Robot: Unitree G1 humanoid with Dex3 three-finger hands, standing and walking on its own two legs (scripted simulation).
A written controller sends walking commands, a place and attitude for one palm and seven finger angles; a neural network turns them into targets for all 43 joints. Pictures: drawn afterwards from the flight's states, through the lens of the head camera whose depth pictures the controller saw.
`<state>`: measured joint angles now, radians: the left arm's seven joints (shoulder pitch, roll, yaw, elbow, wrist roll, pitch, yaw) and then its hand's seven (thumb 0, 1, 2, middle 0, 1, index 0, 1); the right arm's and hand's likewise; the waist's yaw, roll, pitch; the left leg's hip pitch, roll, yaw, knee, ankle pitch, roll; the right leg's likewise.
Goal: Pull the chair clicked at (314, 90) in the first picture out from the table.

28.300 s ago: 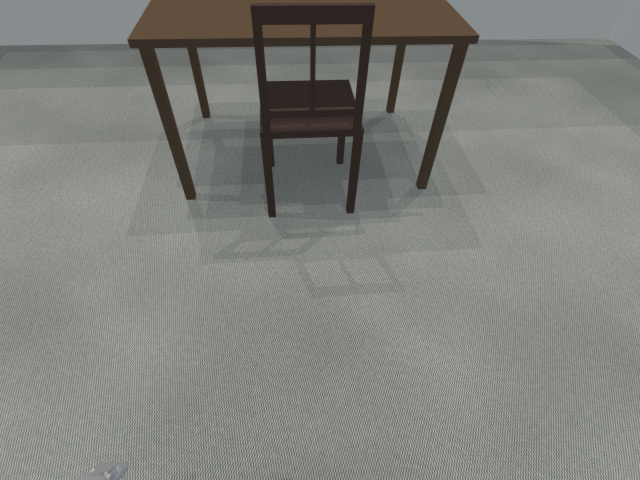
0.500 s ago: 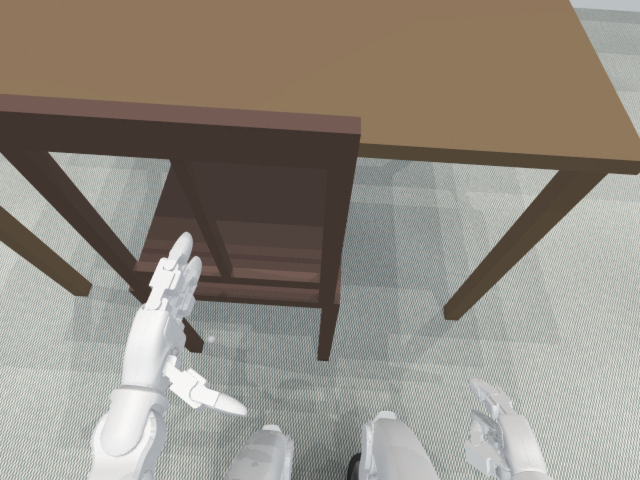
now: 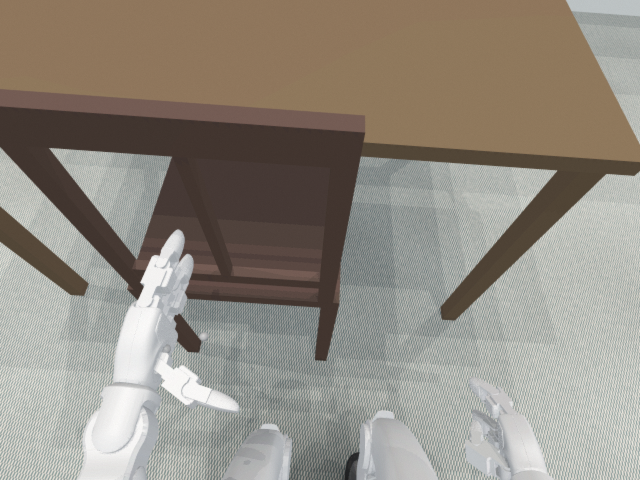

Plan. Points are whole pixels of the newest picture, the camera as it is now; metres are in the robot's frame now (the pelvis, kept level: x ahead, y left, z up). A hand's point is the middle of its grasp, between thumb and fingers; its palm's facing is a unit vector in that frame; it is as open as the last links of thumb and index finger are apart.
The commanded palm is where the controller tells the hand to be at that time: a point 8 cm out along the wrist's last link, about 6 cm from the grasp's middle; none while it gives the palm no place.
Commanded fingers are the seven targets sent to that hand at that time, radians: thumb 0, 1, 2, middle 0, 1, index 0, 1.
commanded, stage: aim the fingers beside a spindle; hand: left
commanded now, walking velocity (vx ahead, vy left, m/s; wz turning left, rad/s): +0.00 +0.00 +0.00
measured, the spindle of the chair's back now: (209, 224) +0.43 +0.17 +0.01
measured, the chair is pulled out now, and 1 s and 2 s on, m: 0.00 0.00 0.00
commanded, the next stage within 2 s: push the fingers through the gap in 0.06 s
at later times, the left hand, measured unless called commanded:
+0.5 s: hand (208, 312) +0.30 +0.15 +0.03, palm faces -0.05 -1.00 -0.03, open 17.0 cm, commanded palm +0.29 +0.20 +0.03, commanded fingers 0.00 -0.50 0.30 -0.06 -0.08 -0.06 -0.08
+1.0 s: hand (215, 282) +0.34 +0.15 +0.02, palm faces -0.03 -1.00 -0.04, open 16.8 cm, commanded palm +0.34 +0.19 +0.03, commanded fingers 0.00 -0.50 0.30 -0.06 -0.08 -0.06 -0.08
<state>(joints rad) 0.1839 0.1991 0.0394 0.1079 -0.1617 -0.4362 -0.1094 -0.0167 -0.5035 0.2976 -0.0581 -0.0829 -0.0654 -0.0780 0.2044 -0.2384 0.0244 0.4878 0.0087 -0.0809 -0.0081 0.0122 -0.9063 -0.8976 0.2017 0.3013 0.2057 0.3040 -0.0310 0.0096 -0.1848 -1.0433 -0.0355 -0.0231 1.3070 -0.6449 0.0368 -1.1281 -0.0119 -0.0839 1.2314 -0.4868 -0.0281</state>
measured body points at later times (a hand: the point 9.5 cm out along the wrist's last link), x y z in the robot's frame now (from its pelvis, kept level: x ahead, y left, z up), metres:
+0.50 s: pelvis +0.00 +0.01 +0.00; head +0.11 +0.02 +0.44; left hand +0.30 +0.20 +0.03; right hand +0.18 -0.23 -0.10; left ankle -0.01 +0.10 -0.62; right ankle +0.05 -0.11 -0.62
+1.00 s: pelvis -0.02 +0.00 +0.00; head +0.10 +0.02 +0.43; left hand +0.34 +0.20 +0.02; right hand +0.15 -0.24 -0.11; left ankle -0.01 +0.10 -0.62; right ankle +0.05 -0.11 -0.62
